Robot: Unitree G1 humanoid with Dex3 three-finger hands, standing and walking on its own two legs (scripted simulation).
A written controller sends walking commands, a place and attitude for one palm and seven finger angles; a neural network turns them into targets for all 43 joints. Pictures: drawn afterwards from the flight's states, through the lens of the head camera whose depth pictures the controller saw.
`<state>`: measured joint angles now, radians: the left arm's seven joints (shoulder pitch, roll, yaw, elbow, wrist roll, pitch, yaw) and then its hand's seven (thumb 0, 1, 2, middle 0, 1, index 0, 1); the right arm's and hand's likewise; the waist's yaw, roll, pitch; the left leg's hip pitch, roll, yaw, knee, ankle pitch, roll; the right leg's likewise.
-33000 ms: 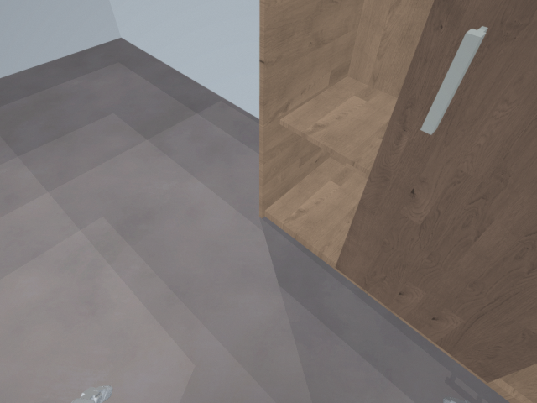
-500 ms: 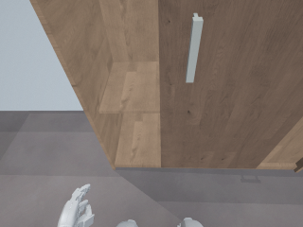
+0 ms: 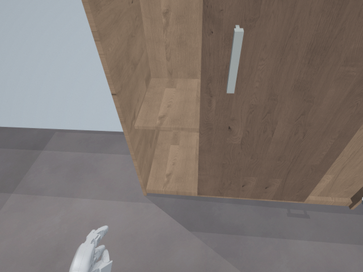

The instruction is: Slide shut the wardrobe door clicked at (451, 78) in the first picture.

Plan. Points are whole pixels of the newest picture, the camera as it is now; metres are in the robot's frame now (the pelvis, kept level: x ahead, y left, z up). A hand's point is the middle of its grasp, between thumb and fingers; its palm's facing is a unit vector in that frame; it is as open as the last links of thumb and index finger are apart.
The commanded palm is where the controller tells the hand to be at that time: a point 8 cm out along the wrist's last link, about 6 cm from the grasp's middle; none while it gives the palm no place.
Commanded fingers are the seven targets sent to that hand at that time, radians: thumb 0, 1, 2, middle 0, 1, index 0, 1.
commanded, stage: stop stepping back and stand still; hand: right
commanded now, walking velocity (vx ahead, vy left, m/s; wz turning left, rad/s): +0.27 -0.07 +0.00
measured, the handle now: (233, 60) +0.67 -0.14 +0.16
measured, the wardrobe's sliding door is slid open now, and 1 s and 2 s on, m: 0.32 0.32 0.32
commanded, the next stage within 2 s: let the arm hang, fingers relaxed in 0.84 s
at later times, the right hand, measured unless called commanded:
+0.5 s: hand out of the picture +0.14 -0.29 +0.17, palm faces +0.46 +0.81 -0.37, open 7.4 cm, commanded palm +0.08 -0.32 +0.18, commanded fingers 0.00 -0.90 -0.90 0.20 0.30 0.20 0.30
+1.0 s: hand out of the picture +0.14 -0.31 +0.12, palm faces +0.41 +0.80 -0.44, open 7.4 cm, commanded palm none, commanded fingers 0.00 -0.90 -0.90 0.20 0.30 0.20 0.30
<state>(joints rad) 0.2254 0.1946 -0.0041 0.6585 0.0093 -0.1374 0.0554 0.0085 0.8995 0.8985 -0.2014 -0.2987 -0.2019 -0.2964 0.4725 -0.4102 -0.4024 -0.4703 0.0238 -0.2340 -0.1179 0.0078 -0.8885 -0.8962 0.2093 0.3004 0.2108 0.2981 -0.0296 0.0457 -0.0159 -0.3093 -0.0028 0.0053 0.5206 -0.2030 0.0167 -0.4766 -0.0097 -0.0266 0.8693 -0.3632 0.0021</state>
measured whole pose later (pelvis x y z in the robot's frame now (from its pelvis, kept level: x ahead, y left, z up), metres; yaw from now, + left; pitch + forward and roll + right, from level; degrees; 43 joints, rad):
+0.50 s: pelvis -0.07 -0.02 -0.01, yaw +2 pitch -4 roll +1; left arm 0.26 0.22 0.01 0.66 0.02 -0.13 0.09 0.01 0.90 0.90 -0.20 -0.30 -0.20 -0.30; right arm 0.46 -0.39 -0.43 -0.46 0.01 -0.19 -0.14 0.01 -0.89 -0.90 0.21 0.30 0.21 0.30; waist 0.00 0.03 -0.02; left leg -0.47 0.01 0.05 0.87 -0.48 0.03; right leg -0.34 -0.05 -0.02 0.69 -0.32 -0.03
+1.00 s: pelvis -0.07 -0.04 -0.01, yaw -3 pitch -2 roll +0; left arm 0.23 0.22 0.02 0.71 0.02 -0.13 0.03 0.01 0.90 0.90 -0.20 -0.30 -0.20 -0.30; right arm 0.34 -0.39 -0.32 -0.20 -0.02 -0.15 -0.08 0.00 -0.90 -0.90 0.20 0.30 0.20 0.30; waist 0.00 0.00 -0.02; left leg -0.33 0.02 0.03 0.66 -0.26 -0.01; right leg -0.33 0.01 -0.02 0.61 -0.24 -0.03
